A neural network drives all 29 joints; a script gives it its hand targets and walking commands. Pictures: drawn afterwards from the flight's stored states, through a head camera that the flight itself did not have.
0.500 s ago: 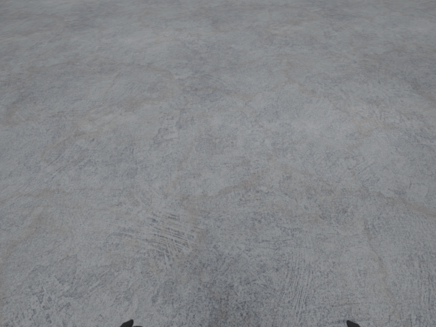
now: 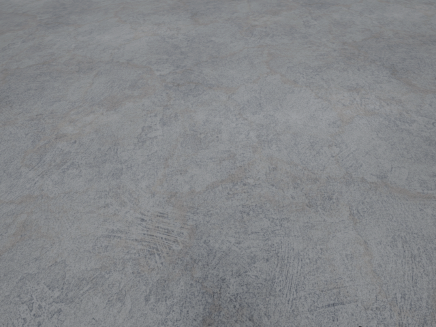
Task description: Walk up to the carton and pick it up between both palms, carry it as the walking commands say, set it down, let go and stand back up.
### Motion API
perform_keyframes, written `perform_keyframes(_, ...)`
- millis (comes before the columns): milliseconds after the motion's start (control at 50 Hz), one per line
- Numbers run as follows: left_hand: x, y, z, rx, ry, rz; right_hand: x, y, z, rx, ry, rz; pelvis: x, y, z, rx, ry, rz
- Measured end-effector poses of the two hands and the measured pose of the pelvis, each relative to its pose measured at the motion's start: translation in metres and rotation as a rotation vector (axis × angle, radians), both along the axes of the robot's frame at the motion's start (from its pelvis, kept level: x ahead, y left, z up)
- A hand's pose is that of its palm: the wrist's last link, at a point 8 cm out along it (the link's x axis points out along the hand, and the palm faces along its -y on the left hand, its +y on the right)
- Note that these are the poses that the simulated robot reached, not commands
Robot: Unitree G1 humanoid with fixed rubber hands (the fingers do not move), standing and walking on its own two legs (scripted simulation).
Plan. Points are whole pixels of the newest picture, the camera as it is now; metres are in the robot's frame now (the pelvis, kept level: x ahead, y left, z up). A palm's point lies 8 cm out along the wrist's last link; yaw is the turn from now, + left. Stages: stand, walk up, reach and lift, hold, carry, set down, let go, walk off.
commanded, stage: walk up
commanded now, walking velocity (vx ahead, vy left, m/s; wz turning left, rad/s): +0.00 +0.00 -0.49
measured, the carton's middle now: out of the picture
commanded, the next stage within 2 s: none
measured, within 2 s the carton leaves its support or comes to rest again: neither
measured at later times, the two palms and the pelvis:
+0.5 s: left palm out of the picture +0.07 +0.25 -0.11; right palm out of the picture +0.06 -0.26 -0.10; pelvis -0.03 +0.00 +0.01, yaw -13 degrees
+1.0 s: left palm (170, 317) +0.19 +0.14 -0.10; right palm out of the picture -0.16 -0.26 -0.13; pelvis -0.06 +0.00 -0.01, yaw -31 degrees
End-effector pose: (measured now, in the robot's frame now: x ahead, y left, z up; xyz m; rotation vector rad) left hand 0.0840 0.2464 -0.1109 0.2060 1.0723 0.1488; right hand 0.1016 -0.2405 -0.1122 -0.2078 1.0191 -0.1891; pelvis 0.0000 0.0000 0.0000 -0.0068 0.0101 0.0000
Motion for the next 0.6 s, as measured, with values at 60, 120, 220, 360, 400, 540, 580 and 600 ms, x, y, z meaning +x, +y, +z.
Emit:
perform_keyframes(60,0.015,-0.008,0.004,0.026,-0.005,-0.063,-0.009,-0.024,-0.004,-0.009,-0.014,-0.052,-0.003,-0.009,-0.003,0.006,0.003,-0.051)
perform_keyframes(120,0.032,-0.019,0.002,0.053,-0.053,-0.109,-0.022,-0.046,-0.018,-0.013,-0.005,-0.090,-0.007,-0.020,-0.015,0.017,0.005,-0.084)
perform_keyframes(220,0.022,-0.029,0.011,0.069,-0.021,-0.117,-0.036,-0.053,-0.012,0.014,0.025,-0.114,-0.013,-0.027,-0.003,0.042,0.001,-0.115)
perform_keyframes(360,0.000,-0.024,0.016,0.068,0.043,-0.123,-0.038,-0.042,0.000,0.048,0.006,-0.130,-0.020,-0.023,0.009,0.062,0.012,-0.183)
perform_keyframes(400,-0.006,-0.018,0.013,0.071,0.066,-0.127,-0.038,-0.037,0.002,0.050,-0.007,-0.140,-0.022,-0.019,0.009,0.059,0.015,-0.199)
perform_keyframes(540,-0.011,0.010,-0.005,0.055,0.119,-0.157,-0.056,-0.016,0.010,0.011,-0.042,-0.202,-0.028,0.006,0.003,0.030,0.027,-0.250)
perform_keyframes(580,-0.004,0.014,-0.012,0.044,0.111,-0.182,-0.074,-0.013,0.009,-0.021,-0.027,-0.228,-0.030,0.014,0.000,0.017,0.028,-0.264)
perform_keyframes(600,0.001,0.013,-0.012,0.037,0.107,-0.203,-0.086,-0.012,0.011,-0.031,-0.012,-0.245,-0.031,0.016,0.001,0.015,0.026,-0.279)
